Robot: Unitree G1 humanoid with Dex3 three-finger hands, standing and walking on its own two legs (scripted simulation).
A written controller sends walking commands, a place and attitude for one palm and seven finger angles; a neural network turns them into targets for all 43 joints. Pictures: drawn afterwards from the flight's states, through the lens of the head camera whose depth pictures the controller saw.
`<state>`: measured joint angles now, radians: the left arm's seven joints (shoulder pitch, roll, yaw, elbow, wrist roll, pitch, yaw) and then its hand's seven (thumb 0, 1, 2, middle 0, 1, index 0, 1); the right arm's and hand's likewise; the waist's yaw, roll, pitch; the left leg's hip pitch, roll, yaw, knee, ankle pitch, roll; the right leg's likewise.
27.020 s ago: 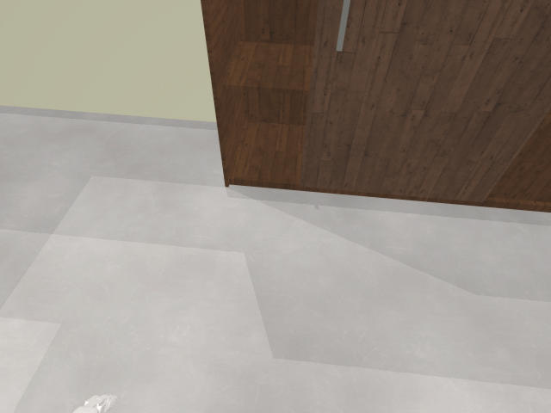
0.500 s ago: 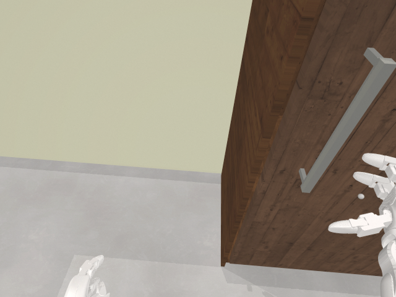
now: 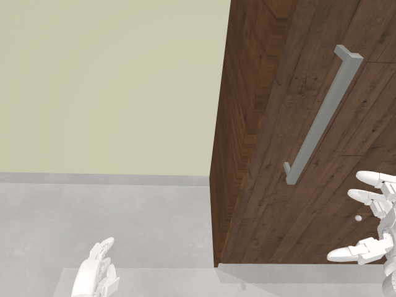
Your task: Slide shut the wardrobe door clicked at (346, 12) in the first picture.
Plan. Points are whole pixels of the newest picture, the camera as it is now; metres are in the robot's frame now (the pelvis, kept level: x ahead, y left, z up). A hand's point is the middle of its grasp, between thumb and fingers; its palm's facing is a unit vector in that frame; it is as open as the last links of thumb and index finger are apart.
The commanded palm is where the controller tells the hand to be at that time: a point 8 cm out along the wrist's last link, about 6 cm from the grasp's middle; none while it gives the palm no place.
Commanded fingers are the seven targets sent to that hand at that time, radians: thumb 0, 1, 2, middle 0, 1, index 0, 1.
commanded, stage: draw the hand back to the body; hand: right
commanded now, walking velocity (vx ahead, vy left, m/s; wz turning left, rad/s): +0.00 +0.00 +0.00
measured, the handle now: (311, 126) +0.41 -0.24 +0.17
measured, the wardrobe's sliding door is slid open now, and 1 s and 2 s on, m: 0.01 0.01 0.01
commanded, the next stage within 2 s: step back with the hand held close in 1.58 s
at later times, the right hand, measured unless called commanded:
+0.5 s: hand (360, 220) +0.21 -0.25 +0.14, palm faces +0.09 +0.99 -0.07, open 14.6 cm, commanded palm +0.18 -0.30 +0.16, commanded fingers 0.00 0.33 -0.31 0.24 1.02 0.24 1.02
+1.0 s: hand (372, 203) +0.23 -0.27 +0.16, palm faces +0.44 +0.82 -0.36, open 10.8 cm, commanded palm +0.18 -0.30 +0.18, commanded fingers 0.00 -0.57 -0.74 0.21 0.49 0.21 0.49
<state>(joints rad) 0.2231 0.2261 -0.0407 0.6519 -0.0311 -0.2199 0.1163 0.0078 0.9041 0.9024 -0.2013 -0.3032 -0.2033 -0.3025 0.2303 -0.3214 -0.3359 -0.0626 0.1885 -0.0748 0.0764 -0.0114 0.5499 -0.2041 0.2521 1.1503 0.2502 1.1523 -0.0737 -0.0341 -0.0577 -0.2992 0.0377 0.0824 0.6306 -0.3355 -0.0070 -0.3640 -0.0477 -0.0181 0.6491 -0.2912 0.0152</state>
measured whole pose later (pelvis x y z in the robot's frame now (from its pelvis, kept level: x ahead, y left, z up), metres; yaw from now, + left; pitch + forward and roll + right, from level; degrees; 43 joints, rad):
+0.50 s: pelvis +0.00 +0.00 +0.00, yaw +0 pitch -2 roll +1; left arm 0.26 0.27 -0.05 0.63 -0.07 -0.34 0.12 0.01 0.90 0.90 -0.20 -0.30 -0.20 -0.30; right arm 0.27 -0.35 -0.39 -0.14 0.36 0.05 0.36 -0.01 0.53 -0.21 0.25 1.14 0.25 1.14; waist -0.06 -0.04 -0.05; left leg -0.21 0.03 0.08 0.58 -0.32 -0.01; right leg -0.29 -0.05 -0.02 0.62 -0.29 0.01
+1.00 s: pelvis +0.03 -0.01 +0.01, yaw +2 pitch -4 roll +0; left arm 0.21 0.21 -0.02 0.66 0.00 -0.18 0.09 0.01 0.90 0.90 -0.20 -0.30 -0.20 -0.30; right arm 0.43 -0.33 -0.31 -0.34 0.07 -0.08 -0.12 0.00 -0.22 -0.58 0.23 0.69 0.23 0.70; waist -0.07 -0.05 0.01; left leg -0.09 0.05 0.05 0.46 -0.29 -0.03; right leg -0.14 -0.03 -0.06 0.48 -0.26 0.00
